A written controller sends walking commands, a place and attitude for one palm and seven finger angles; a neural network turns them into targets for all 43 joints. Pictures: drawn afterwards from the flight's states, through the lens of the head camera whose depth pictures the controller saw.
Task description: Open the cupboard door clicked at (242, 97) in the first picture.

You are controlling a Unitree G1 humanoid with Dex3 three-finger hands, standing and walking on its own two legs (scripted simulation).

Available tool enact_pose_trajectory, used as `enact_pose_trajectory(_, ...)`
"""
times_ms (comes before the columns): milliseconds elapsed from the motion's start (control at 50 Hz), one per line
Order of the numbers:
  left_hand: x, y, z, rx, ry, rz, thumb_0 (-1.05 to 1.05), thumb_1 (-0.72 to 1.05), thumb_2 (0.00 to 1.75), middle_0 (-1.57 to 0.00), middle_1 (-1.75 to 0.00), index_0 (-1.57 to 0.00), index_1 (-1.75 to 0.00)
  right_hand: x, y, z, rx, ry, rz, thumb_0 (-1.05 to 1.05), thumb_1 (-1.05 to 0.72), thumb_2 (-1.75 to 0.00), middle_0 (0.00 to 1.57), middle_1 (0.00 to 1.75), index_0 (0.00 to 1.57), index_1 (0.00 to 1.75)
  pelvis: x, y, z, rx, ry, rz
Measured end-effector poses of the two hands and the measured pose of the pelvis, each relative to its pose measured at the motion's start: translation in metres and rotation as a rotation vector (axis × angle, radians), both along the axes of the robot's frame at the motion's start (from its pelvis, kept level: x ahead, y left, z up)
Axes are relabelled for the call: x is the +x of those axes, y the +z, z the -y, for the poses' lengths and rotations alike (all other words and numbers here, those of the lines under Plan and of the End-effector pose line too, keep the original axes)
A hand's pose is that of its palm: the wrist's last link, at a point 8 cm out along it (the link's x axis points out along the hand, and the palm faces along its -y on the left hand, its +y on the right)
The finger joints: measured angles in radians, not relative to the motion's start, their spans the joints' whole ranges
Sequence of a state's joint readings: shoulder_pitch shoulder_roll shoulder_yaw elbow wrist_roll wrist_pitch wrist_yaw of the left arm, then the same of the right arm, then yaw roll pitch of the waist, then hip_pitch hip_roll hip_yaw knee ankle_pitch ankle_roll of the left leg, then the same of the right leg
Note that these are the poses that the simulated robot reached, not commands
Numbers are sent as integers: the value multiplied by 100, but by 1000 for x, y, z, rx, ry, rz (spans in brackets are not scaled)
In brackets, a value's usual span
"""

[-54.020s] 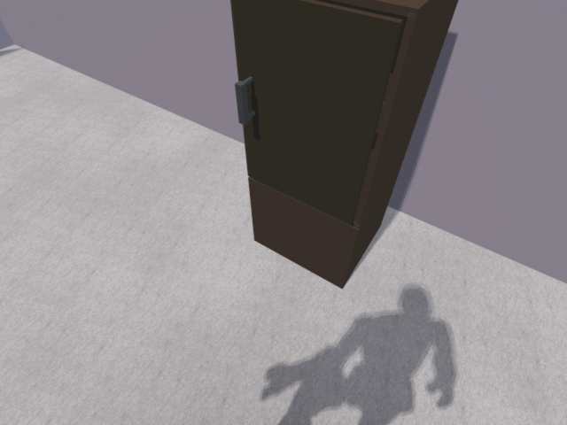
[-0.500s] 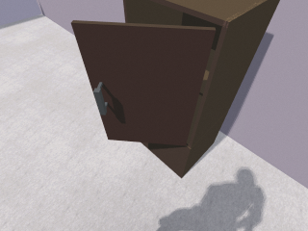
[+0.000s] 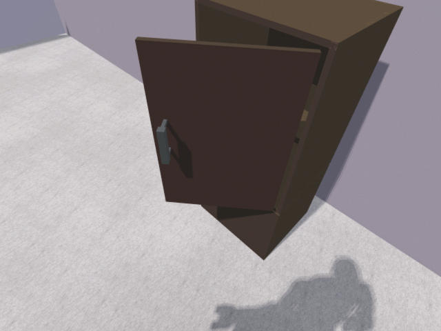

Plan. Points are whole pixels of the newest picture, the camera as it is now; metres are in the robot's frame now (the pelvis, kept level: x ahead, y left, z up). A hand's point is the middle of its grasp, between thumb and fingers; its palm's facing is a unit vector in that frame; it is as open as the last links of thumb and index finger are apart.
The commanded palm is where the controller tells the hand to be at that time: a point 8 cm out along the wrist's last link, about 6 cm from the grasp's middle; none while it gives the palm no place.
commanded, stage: come to a stop and stand still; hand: left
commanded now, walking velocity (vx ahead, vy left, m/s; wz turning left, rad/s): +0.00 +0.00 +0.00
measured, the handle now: (165, 141) +0.60 +0.19 -0.02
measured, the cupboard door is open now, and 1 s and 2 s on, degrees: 40 40 40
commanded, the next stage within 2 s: look again from close up in 0.20 s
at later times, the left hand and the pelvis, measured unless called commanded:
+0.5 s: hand out of the picture +0.05 +0.22 -0.17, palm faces -0.03 -0.97 -0.25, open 7.4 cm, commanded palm none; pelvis +0.01 +0.01 +0.00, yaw +0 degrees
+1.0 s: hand out of the picture +0.08 +0.23 -0.16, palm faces -0.03 -0.95 -0.31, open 7.4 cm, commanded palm none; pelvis +0.02 +0.00 +0.00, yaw +0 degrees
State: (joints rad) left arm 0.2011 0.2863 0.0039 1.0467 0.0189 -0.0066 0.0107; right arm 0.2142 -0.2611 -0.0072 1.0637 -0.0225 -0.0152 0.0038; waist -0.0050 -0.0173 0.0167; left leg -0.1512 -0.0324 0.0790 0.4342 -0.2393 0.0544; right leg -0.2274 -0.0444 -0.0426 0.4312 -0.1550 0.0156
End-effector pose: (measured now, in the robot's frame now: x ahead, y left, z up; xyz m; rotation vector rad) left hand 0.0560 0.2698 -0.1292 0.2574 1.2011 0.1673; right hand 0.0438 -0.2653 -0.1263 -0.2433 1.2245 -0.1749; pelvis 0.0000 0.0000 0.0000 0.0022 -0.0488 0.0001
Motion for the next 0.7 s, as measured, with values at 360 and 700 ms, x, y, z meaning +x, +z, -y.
enact_pose_trajectory(360, -28, -10, 1, -33, 13, -126, 1, 91, 90, -20, -30, -20, -30, 3, 0, -10, -2, -7, -52, 1, -91, -90, 20, 30, 20, 30, 6, 2, -11, 0, -3, -8)
enact_pose_trajectory(700, 12, -2, -5, -10, -7, -50, 1, 91, 90, -20, -30, -20, -30, 37, 6, -3, -16, 10, 7, 1, -91, -90, 20, 30, 20, 30, 16, 4, -8, -1, -5, -5)
